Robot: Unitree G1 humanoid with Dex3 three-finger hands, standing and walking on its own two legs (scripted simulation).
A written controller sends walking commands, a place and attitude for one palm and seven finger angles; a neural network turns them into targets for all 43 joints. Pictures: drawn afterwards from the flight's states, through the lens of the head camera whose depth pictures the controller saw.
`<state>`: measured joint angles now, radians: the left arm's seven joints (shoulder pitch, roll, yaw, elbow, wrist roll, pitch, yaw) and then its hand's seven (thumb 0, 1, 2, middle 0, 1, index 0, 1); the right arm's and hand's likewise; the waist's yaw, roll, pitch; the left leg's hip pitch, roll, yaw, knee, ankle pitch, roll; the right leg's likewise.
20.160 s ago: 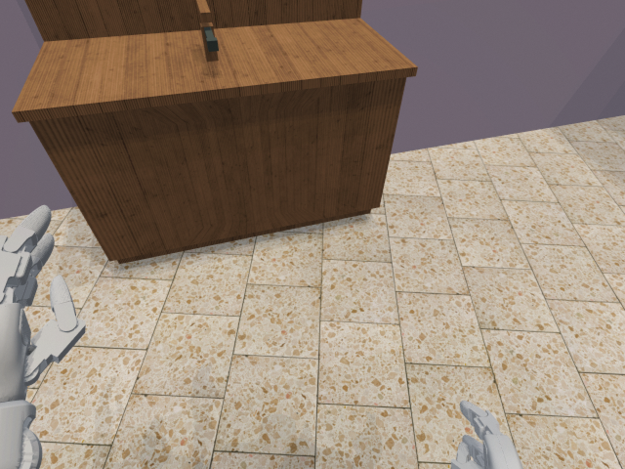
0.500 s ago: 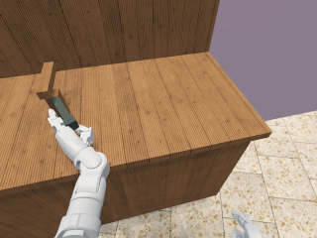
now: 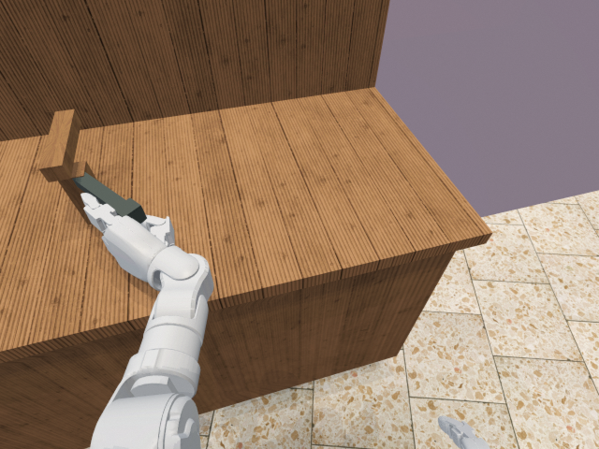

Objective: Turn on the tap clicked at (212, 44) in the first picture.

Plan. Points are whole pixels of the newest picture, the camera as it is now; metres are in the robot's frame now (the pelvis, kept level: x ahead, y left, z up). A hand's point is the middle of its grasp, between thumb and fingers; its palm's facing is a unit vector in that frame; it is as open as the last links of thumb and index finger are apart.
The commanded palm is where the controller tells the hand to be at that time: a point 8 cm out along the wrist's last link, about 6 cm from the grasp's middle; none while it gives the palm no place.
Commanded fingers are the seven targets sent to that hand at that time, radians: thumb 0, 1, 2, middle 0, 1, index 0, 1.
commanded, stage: push the lever round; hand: left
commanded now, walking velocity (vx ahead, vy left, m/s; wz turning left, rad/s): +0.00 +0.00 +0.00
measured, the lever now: (130, 214) +0.40 +0.25 +0.10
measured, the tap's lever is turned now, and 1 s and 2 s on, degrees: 38 83 86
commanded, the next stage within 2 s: lift the hand up off the lever in 0.72 s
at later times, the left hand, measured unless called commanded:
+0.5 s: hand (175, 211) +0.43 +0.20 +0.08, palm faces +0.85 -0.52 -0.10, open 8.5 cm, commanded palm +0.40 +0.21 +0.09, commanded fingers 0.00 0.90 0.90 -0.15 -0.15 -0.15 -0.15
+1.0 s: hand (182, 197) +0.46 +0.20 +0.08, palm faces +0.85 -0.52 -0.10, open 8.5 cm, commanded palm +0.41 +0.22 +0.09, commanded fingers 0.00 0.90 0.90 -0.15 -0.15 -0.15 -0.15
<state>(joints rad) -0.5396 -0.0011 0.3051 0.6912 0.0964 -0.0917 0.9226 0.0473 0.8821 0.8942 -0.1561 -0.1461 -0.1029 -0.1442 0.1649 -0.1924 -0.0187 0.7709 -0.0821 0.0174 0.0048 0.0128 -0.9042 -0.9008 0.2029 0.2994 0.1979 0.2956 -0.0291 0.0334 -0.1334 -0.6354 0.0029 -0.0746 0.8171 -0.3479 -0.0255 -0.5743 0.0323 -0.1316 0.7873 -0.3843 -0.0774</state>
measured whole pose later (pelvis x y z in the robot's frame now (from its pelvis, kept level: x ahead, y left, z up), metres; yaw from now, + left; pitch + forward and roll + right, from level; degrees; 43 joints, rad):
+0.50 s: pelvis +0.00 -0.01 +0.00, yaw -1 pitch +11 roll +0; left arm -0.66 0.07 0.41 0.86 0.13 -0.17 0.94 0.03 0.89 0.90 -0.16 -0.15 -0.01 -0.10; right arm 0.21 -0.20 -0.03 0.78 -0.09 0.02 0.00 0.01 -0.90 -0.90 0.20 0.30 0.20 0.30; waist -0.08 0.02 -0.13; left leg -0.67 0.02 -0.06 0.81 -0.34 -0.03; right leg -0.62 0.04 -0.12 0.79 -0.37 -0.09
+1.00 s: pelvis +0.00 -0.01 +0.00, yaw -1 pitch +13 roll +0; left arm -0.76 0.10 0.48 0.96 0.16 -0.18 0.95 0.01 0.89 0.89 -0.16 -0.15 0.00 -0.06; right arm 0.26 -0.20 -0.03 0.78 -0.11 0.01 0.02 0.01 -0.90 -0.90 0.20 0.30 0.20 0.30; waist -0.11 0.02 -0.15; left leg -0.71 0.02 -0.06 0.82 -0.35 -0.03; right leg -0.66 0.04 -0.11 0.81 -0.39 -0.09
